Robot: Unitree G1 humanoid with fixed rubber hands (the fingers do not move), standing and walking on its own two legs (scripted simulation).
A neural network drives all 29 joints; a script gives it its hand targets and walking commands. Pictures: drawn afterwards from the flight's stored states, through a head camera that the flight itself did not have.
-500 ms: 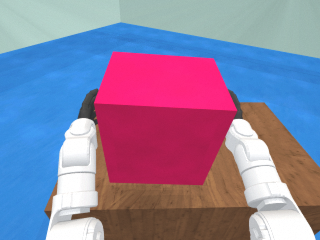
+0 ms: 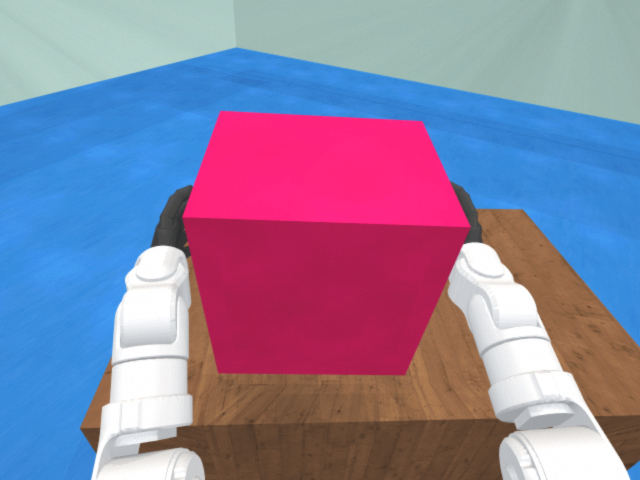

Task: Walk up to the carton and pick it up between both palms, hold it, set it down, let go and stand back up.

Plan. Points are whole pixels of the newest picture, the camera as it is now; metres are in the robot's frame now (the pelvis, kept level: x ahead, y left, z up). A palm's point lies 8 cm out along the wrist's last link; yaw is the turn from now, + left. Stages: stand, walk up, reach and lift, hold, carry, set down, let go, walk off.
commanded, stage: hold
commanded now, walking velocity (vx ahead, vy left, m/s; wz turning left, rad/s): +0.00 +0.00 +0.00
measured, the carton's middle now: (317, 250) +0.39 +0.01 +0.15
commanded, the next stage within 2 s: none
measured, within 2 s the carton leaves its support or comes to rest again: neither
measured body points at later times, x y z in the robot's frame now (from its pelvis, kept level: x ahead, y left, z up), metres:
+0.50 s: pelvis +0.00 +0.00 +0.00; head -0.06 +0.03 +0.45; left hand +0.37 +0.19 +0.18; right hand +0.37 -0.17 +0.19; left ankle +0.04 +0.12 -0.75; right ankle -0.01 -0.10 -0.75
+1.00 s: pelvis +0.00 +0.00 +0.00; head -0.07 +0.03 +0.44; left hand +0.36 +0.19 +0.19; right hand +0.37 -0.17 +0.19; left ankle +0.04 +0.12 -0.75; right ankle -0.01 -0.10 -0.75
